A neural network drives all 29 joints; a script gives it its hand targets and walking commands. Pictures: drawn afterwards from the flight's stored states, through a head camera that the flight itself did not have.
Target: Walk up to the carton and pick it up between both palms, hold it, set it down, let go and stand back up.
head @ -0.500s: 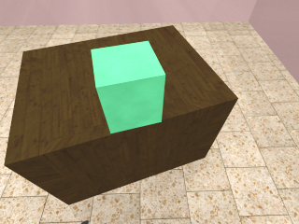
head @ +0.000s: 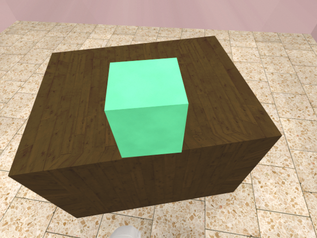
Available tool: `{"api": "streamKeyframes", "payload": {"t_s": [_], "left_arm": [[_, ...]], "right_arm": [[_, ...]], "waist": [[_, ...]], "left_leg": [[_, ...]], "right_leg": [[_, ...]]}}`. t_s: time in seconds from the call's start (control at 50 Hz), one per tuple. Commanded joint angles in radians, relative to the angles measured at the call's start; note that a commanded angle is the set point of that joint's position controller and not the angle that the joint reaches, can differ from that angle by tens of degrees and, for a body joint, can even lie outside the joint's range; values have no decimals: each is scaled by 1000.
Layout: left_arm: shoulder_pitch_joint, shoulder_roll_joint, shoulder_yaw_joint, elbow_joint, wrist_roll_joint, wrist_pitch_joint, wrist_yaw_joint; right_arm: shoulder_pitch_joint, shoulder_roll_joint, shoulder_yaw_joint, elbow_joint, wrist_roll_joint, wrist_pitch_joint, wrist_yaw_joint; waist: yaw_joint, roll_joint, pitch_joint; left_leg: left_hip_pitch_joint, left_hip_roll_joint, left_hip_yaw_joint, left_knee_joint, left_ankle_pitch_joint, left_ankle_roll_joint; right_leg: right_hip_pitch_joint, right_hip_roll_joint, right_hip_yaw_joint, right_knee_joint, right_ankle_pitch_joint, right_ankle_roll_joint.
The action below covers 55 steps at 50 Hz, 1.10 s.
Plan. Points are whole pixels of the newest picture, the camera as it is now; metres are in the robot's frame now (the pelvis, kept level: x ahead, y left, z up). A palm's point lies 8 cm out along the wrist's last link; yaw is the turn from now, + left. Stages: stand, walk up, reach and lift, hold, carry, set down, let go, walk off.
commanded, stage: walk up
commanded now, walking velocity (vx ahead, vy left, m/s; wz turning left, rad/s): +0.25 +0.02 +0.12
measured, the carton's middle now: (147, 110) +0.48 +0.05 +0.00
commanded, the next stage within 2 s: none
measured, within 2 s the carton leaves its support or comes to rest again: neither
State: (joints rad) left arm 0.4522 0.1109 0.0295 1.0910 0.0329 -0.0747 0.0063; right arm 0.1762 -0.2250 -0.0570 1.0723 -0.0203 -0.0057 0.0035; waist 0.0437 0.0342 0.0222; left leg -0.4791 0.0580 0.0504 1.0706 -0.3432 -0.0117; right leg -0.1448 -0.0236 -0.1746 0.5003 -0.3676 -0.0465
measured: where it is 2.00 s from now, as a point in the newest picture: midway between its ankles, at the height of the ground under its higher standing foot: outside the picture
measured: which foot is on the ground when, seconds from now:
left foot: up 0.00-0.16, down 0.18-1.00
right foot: down 0.00-0.20, up 0.22-0.32, down 0.34-1.00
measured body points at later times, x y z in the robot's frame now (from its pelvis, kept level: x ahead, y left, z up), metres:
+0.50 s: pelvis +0.10 +0.01 +0.00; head +0.12 +0.00 +0.45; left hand +0.11 +0.22 -0.16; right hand +0.16 -0.21 -0.16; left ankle +0.13 +0.10 -0.73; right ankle +0.00 -0.09 -0.73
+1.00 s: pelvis +0.15 -0.01 +0.00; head +0.16 -0.02 +0.45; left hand +0.12 +0.19 -0.16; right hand +0.12 -0.21 -0.17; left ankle +0.14 +0.10 -0.73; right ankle +0.00 -0.09 -0.73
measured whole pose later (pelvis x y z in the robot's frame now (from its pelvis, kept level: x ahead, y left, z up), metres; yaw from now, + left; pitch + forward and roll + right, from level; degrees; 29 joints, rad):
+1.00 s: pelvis +0.15 -0.01 +0.00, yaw -2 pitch -1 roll +2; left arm 0.31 0.08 -0.01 1.20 0.01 -0.02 0.05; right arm 0.25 -0.11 -0.02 1.20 0.00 0.00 -0.05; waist -0.02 -0.01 0.05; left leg -0.19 0.01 0.13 0.50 -0.29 0.01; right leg 0.07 -0.01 -0.06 0.38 -0.43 -0.02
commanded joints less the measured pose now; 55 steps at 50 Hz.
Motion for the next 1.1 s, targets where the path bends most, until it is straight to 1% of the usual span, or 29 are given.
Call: {"api": "streamKeyframes", "payload": {"t_s": [0.0,0.04,0.06,0.08,0.1,0.12,0.14,0.16,0.18,0.2,0.22,0.24,0.28,0.32,0.36,0.4,0.44,0.5,0.58,0.78,0.8,0.86,0.88,0.94,1.0,1.02,1.04,1.06,1.08], "left_arm": [[38,143,17,-31,3,-30,13],[74,130,14,-11,5,-31,20],[83,133,14,1,5,-29,20],[43,104,-12,-7,-9,-17,28],[63,119,-11,8,-8,-14,27],[62,140,-13,7,-21,-8,29],[58,147,-12,9,-30,-3,30],[74,131,-21,1,-40,1,29],[137,76,-39,8,-55,15,33],[145,56,-38,23,-56,40,39],[103,65,-34,20,-37,60,43],[61,60,-34,19,-19,73,39],[50,21,-37,31,-3,87,33],[108,27,-33,72,2,81,35],[33,59,-38,76,-5,63,33],[-53,76,-29,59,-8,51,37],[-60,85,-23,53,-15,42,42],[-63,99,-13,58,-15,43,45],[-70,86,-17,61,-13,52,46],[-75,95,-18,81,-20,51,49],[-65,91,-20,82,-25,52,50],[-37,77,-24,95,-23,49,51],[-39,94,-22,100,-27,49,51],[-42,87,-20,104,-25,48,53],[-24,70,-25,105,-22,50,54],[34,209,18,58,-1,56,75],[103,256,42,66,6,62,85],[169,231,55,78,2,66,94],[109,209,52,70,3,60,104]], "right_arm": [[-50,22,15,-68,7,-1,11],[-117,42,29,-103,9,-1,12],[-140,44,31,-117,8,-4,11],[-110,60,39,-114,9,-6,-2],[-61,44,37,-90,14,-10,-9],[-23,31,34,-72,18,-15,-15],[29,7,27,-56,13,-25,-22],[88,-59,10,-55,1,-39,-26],[125,-91,6,-45,7,-42,-26],[132,-84,7,-41,27,-31,-29],[86,-65,12,-55,34,-21,-32],[29,-47,17,-62,36,-13,-40],[-82,-20,27,-83,28,1,-53],[-124,-11,26,-77,26,10,-48],[-103,16,21,-64,28,15,-40],[-42,23,28,-19,23,4,-40],[-9,21,25,11,17,-9,-41],[10,28,35,34,19,-16,-43],[48,15,35,55,17,-12,-46],[126,22,36,92,15,-7,-53],[133,26,36,94,16,-7,-54],[141,18,30,99,16,-6,-57],[143,32,32,104,18,-5,-57],[149,43,31,109,15,-3,-58],[141,37,26,109,19,0,-60],[76,-110,-29,73,5,26,-62],[26,-53,-21,32,-5,39,-59],[-17,-8,-18,-11,-11,45,-54],[-60,17,-15,-36,9,52,-52]], "waist": [[-24,-182,70],[-8,-167,86],[-3,-199,83],[-42,-231,122],[-43,-221,85],[-60,-224,39],[-83,-186,-12],[-100,-111,-114],[-93,17,-221],[-97,126,-243],[-90,160,-177],[-77,134,-115],[-15,130,2],[30,62,-17],[-12,-99,48],[-41,-112,42],[-38,-67,-12],[-32,-84,-20],[-39,-62,2],[-53,-60,36],[-50,-92,47],[-52,-50,30],[-52,-88,34],[-60,-102,55],[-58,-66,55],[18,60,118],[34,-87,115],[54,-150,94],[41,-202,145]], "left_leg": [[-141,24,2,-112,86,-8],[-71,7,34,-249,104,9],[-29,-3,49,-301,93,16],[78,-41,33,-384,109,21],[132,-87,64,-427,143,39],[201,-91,71,-487,200,54],[315,-76,75,-593,354,71],[494,37,-11,-576,698,105],[633,216,-165,-538,1067,193],[557,330,-303,-612,1068,299],[457,346,-345,-695,860,313],[375,312,-333,-748,666,293],[229,233,-258,-786,454,228],[222,132,-171,-749,312,138],[298,30,-68,-710,201,85],[332,37,-67,-686,340,86],[381,47,-63,-662,507,94],[379,54,-59,-661,565,94],[362,55,-40,-650,549,94],[356,55,-29,-611,541,87],[354,59,-30,-613,543,89],[374,54,-24,-596,556,87],[374,52,-22,-597,553,86],[369,58,-25,-593,548,89],[372,54,-23,-599,523,90],[90,-21,96,-391,304,49],[-125,-56,110,-233,-117,20],[-182,-38,66,-107,-202,10],[-186,-76,43,6,-263,-26]], "right_leg": [[94,-286,217,-229,715,-71],[53,-271,175,-226,730,-73],[48,-277,165,-223,721,-79],[-26,-218,139,-143,1144,-76],[-13,-209,123,-107,1222,-81],[8,-199,114,-51,1239,-77],[-11,-184,98,31,1142,-55],[-68,-165,109,101,871,-10],[-147,-111,79,186,371,40],[-117,-39,74,301,-121,55],[-129,-28,118,332,-273,53],[-132,-28,142,310,-288,53],[-91,-41,150,162,-211,54],[2,-56,164,-75,72,40],[-107,-93,224,-158,149,28],[-62,-102,224,-173,234,20],[1,-105,213,-164,331,25],[57,-105,200,-157,401,29],[76,-116,189,-154,463,28],[93,-123,187,-152,607,24],[84,-124,181,-148,618,21],[87,-124,183,-153,636,29],[90,-120,177,-155,636,31],[82,-119,176,-154,669,27],[80,-124,183,-153,661,25],[208,-321,321,-82,988,-25],[327,-436,404,-51,1292,-101],[315,-458,383,-13,1437,-127],[208,-441,342,27,1810,-139]]}}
